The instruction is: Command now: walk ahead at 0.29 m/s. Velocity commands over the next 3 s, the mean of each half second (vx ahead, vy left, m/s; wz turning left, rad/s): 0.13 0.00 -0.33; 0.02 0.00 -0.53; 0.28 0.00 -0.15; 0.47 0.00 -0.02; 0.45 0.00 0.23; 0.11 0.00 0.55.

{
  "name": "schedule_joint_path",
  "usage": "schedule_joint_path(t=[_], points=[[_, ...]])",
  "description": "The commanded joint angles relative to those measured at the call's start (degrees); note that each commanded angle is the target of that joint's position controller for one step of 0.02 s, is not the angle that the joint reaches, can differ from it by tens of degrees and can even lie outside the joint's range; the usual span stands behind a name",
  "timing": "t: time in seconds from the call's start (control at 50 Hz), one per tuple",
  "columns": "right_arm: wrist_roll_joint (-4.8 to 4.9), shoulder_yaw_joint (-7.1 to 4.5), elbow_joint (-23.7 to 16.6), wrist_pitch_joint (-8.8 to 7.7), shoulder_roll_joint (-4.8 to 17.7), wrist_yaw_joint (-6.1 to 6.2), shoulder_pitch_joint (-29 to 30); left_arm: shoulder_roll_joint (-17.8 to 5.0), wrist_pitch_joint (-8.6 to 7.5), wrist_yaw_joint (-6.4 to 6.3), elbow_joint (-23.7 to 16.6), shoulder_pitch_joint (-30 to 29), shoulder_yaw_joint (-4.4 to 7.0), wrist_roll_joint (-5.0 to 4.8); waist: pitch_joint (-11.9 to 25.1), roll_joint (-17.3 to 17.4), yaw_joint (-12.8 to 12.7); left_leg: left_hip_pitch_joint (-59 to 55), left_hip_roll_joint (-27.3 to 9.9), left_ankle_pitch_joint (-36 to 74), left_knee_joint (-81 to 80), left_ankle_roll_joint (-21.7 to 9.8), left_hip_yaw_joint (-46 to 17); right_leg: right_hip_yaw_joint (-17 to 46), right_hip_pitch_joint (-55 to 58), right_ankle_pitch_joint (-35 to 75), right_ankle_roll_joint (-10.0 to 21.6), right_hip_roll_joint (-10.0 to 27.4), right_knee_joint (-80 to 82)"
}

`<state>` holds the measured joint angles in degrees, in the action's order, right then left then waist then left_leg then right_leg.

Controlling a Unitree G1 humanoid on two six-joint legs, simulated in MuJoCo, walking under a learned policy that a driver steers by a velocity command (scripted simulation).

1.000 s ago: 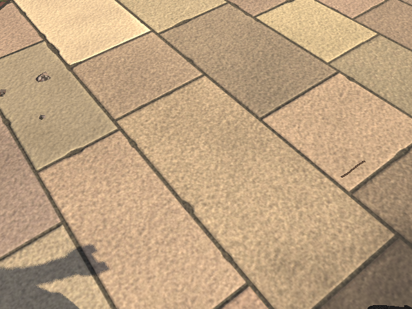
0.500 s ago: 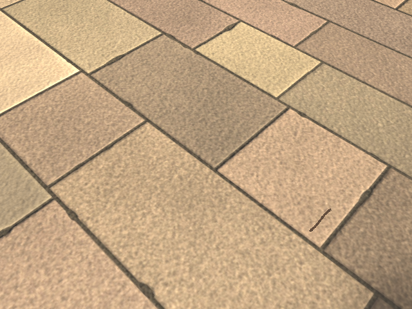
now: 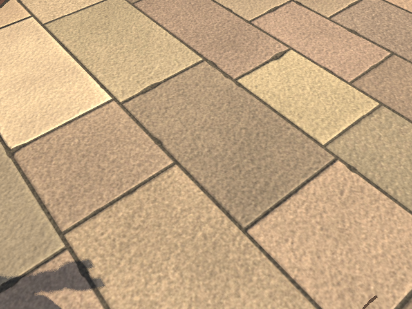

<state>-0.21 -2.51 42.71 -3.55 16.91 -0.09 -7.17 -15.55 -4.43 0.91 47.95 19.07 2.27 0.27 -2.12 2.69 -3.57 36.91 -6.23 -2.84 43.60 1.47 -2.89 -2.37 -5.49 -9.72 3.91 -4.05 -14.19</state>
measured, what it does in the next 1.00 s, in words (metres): walks ahead, turning right: left foot, then right foot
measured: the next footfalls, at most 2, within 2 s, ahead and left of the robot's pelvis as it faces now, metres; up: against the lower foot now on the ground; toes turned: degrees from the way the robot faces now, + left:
left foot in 0.14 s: +0.25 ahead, +0.13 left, +0.00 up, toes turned -3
right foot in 0.56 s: +0.14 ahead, -0.11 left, +0.00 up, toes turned -18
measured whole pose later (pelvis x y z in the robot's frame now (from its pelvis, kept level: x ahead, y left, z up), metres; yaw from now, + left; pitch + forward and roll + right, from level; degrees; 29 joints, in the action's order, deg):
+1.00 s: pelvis +0.13 +0.00 -0.01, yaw -29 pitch +2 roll +1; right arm 0.8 -4.5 47.6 -0.4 17.2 0.5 -4.3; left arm -17.8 2.5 -2.0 37.8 9.6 4.0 -0.5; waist -2.0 -0.4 -1.0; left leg 18.6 1.8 -17.7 34.6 3.7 -3.7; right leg 10.2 -17.1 -12.7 2.2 -5.1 -28.9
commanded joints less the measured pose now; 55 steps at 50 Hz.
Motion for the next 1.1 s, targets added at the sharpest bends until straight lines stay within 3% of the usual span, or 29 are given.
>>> schedule_joint_path(t=[0.02, 0.08, 0.12, 0.14, 0.16, 0.18, 0.2, 0.22, 0.24, 0.26, 0.3, 0.4, 0.5, 0.54, 0.56, 0.58, 0.6, 0.62, 0.66, 0.72, 0.82, 0.88, 0.96, 1.0, 1.02, 1.04, 1.06, 1.08, 1.1], points=[[0.06, -0.14, -3.0, -0.79, 1.6, -0.60, 1.7, -9.6, -0.25, -0.80, -2.5, -1.4, 2.04, -0.32, 2.6, -6.3, 1.0, -9.6, 3.1, 9.8, -8.2, 0.1, 2.3, 3.7, -3.4, 31.0, 6.8, 12.7, 2.0], [-0.34, -0.75, -4.3, -1.16, 3.5, -1.03, 4.5, -10.1, 0.99, -1.15, -0.9, -0.4, 2.17, -1.00, 2.4, -7.1, 1.0, -10.1, 4.4, 6.4, -13.1, -1.4, 0.6, 7.7, 0.9, 29.6, 6.1, 14.5, -2.8], [-0.91, -1.60, -3.4, -1.53, 5.4, -0.94, 1.3, -10.5, 1.77, -1.56, -1.0, -2.2, 2.46, -1.42, 3.6, -7.4, 3.5, -14.2, 5.2, 5.8, -17.7, -2.9, 0.3, 10.3, 2.4, 27.6, 4.5, 14.3, -8.5], [-1.31, -2.23, -2.0, -1.80, 7.0, -0.55, -2.3, -9.8, 1.99, -1.68, -1.3, -2.5, 2.29, -1.37, 5.5, -6.1, 5.1, -20.8, 4.9, 13.5, -21.2, -4.1, 1.0, 9.9, 1.1, 26.3, 2.8, 11.6, -13.6], [-2.07, -3.02, -1.8, -1.88, 10.6, 0.15, -6.4, -7.7, 1.71, -1.72, -2.8, -2.1, 1.53, -0.26, 11.6, -1.6, 5.8, -33.1, -2.3, 35.3, -17.5, -6.8, -4.4, 8.3, -5.0, 16.1, 0.2, 7.7, -23.0], [-2.33, -3.62, -2.0, -0.67, 13.0, 0.73, -8.3, -2.9, 1.44, -1.55, -2.1, 6.3, 0.16, -0.09, 19.1, 10.8, 3.8, -51.4, -16.6, 50.7, -13.9, -16.7, -17.0, 4.8, -21.9, -17.3, -3.9, 0.9, -40.5], [-1.23, -2.71, -2.9, 0.61, 8.8, 0.77, -9.5, -6.2, 1.93, -1.55, -1.5, 7.0, 0.68, -1.09, 24.6, 10.4, 6.2, -51.3, -19.3, 43.6, -15.6, -19.3, -21.6, 7.8, -25.4, -33.5, -5.4, 0.7, -50.5], [-0.57, -2.22, -3.2, 1.37, 7.3, 0.76, -7.2, -9.9, 2.90, -1.74, -2.1, 3.8, 2.14, -2.17, 20.1, 6.2, 6.1, -45.6, -16.9, 30.1, -18.7, -17.7, -18.2, 8.3, -28.1, -30.6, -6.1, 2.7, -55.1], [-0.27, -1.86, -3.4, 1.84, 6.0, 1.03, -3.5, -9.5, 4.11, -2.38, -2.9, 0.9, 2.46, -2.31, 15.1, 3.8, 4.8, -40.0, -14.2, 17.5, -21.3, -15.7, -15.2, 6.9, -30.1, -26.8, -6.8, 4.8, -55.6], [-0.11, -1.51, -3.5, 2.12, 4.9, 1.12, 0.0, -9.1, 5.60, -2.96, -3.1, -0.1, 2.76, -1.88, 10.5, 3.7, 3.8, -32.9, -12.4, 7.4, -24.6, -14.8, -12.0, 6.5, -29.6, -23.5, -7.7, 6.3, -54.1], [-1.21, -1.81, -3.1, 2.32, 5.5, 1.26, 4.2, -7.3, 7.81, -3.75, -3.7, 1.0, 2.84, -1.38, 6.6, 7.2, 1.6, -21.2, -9.5, -2.5, -29.5, -14.1, -6.3, 4.3, -22.9, -18.2, -8.8, 6.8, -51.4], [-0.87, -2.57, -1.7, 2.28, 6.7, 2.34, 6.1, -5.3, 8.01, -3.11, -6.4, -1.9, 2.54, -0.70, 8.0, 5.4, 2.1, -20.2, -10.7, 0.4, -30.2, -15.1, 0.7, 2.3, -17.1, -11.9, -7.3, 8.6, -39.5], [0.56, -3.37, 0.1, 3.65, 9.1, 2.27, 6.0, -6.8, 8.19, -1.35, -7.9, -2.4, 3.28, -0.74, 8.0, 4.7, 1.5, -23.1, -12.7, -3.7, -27.7, -12.9, 2.8, -0.5, -11.1, -8.7, -3.9, 7.7, -27.1], [1.52, -3.23, 1.3, 4.29, 7.5, 2.12, 4.9, -7.8, 8.23, -1.13, -6.6, 0.9, 4.15, -0.27, 6.9, 1.8, 0.1, -20.0, -9.6, -10.1, -21.0, -8.0, 6.4, -0.9, -4.8, -3.4, -0.6, 5.4, -16.9], [1.07, -2.78, 2.4, 4.71, 4.8, 1.73, 2.1, -11.3, 8.16, -1.71, -7.0, 1.9, 5.17, -0.02, 4.1, -8.9, 0.9, -13.6, -4.2, -17.0, -8.6, -2.6, 11.8, 10.3, -2.3, 4.0, 3.1, 11.6, -7.2], [-0.77, -2.39, -0.6, 4.63, 3.3, 1.71, 3.9, -18.2, 8.03, -2.58, -9.5, -0.2, 6.28, 0.00, 0.8, -23.2, 2.5, 1.7, 5.8, -33.1, 5.4, 2.9, 13.0, 31.5, -1.1, 12.5, 12.8, 24.8, -2.4], [-0.95, -3.14, -2.0, 4.31, 5.3, 2.15, 10.3, -17.0, 6.42, -2.22, -10.0, 0.1, 5.88, 2.17, 2.6, -17.1, -0.9, 1.8, 6.6, -34.4, 16.5, 1.9, 2.7, 33.1, -5.7, 9.1, 16.1, 25.2, -0.4], [0.15, -3.52, -1.7, 4.35, 5.7, 2.27, 9.2, -15.5, 5.02, -2.19, -10.2, -2.8, 5.43, 2.28, 2.9, -14.0, 1.4, 2.1, 5.6, -29.0, 19.4, 0.7, 0.2, 28.1, -5.9, 6.2, 13.4, 22.4, -0.5], [-0.32, -4.31, 1.1, 4.60, 6.7, 3.06, 5.3, -11.7, 4.14, -2.53, -11.4, -8.6, 4.53, -0.21, 3.7, -10.3, 3.8, 2.0, 4.6, -20.9, 19.4, 0.5, -0.8, 22.2, -4.5, 5.6, 7.8, 18.3, -2.4], [-0.03, -4.32, 1.2, 3.99, 5.6, 2.81, 4.6, -9.8, 4.35, -3.24, -11.8, -7.6, 3.61, -0.36, 6.7, -9.6, 4.1, -1.0, 6.1, -16.2, 20.1, 1.8, -0.8, 19.8, -2.4, 14.7, 7.9, 16.0, -4.3], [0.52, -3.38, 0.4, 3.37, 4.1, 2.21, 7.2, -11.6, 5.22, -3.94, -12.2, -5.6, 4.45, -0.73, 6.4, -10.8, 2.1, -3.1, 7.0, -15.4, 5.0, 3.5, -1.9, 22.6, 1.4, 12.8, 8.5, 15.1, -5.9], [0.83, -3.31, 0.5, 3.01, 4.8, 1.57, 6.8, -12.5, 5.79, -3.55, -13.0, -6.6, 4.80, -0.54, 6.2, -11.6, 1.8, -8.4, 7.9, -17.1, -0.3, 3.5, -2.0, 25.7, -1.5, 12.7, 9.3, 14.9, -6.5], [1.10, -3.21, 1.4, 2.41, 5.6, 0.63, 3.9, -11.3, 6.35, -2.95, -13.4, -8.7, 4.19, -0.57, 7.8, -11.9, 1.9, -14.8, 7.6, -17.4, -7.1, 2.5, -1.0, 27.7, -1.4, 19.8, 9.0, 14.7, -9.4], [0.88, -3.02, 2.1, 1.94, 5.1, 0.02, 1.4, -10.6, 6.71, -3.03, -13.4, -10.4, 3.67, -1.12, 8.0, -11.0, 3.9, -20.7, 7.6, -9.9, -17.8, 0.9, 0.2, 27.4, -2.5, 19.6, 6.9, 12.8, -11.8], [0.37, -3.11, 2.5, 1.76, 5.8, -0.14, 0.1, -9.9, 6.76, -3.14, -13.2, -9.9, 3.36, -1.23, 7.7, -9.6, 4.5, -25.5, 5.9, -2.0, -23.7, -0.4, -0.5, 26.5, -4.8, 14.7, 4.6, 11.0, -12.8], [-0.80, -3.32, 2.3, 1.71, 8.2, -0.04, -1.5, -7.2, 6.54, -3.11, -13.0, -8.1, 2.41, -0.29, 9.8, -2.8, 3.8, -32.3, -2.0, 0.4, -26.1, -3.2, -8.1, 22.1, -10.1, 0.4, 1.4, 6.8, -18.3], [-1.25, -3.69, 2.5, 2.12, 11.5, 0.29, -0.6, -5.4, 6.01, -2.81, -13.2, -5.0, 1.94, 0.10, 7.9, 9.1, 0.5, -35.4, -9.9, 2.1, -26.6, -10.2, -18.4, 12.6, -19.9, -19.9, -2.0, -2.4, -25.2], [-1.47, -3.53, 2.8, 1.82, 10.1, 0.25, -1.9, -9.0, 5.38, -2.98, -13.9, -8.2, 2.78, 0.33, 6.1, 10.5, 3.9, -31.7, -15.1, -12.8, -30.3, -16.9, -26.5, 11.3, -24.6, -25.1, -4.0, -0.6, -33.8], [-0.78, -3.60, 2.7, 1.38, 10.1, 0.36, -2.7, -11.9, 4.89, -2.93, -13.5, -9.9, 3.81, -0.65, 3.3, 7.4, 5.3, -31.8, -13.6, -27.1, -32.8, -17.0, -27.0, 11.7, -28.2, -22.3, -4.4, 0.7, -40.9]])
Over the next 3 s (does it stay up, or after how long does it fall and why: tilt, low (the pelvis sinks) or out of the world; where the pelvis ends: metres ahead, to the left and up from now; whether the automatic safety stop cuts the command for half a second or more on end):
stays up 0.77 -0.37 -0.01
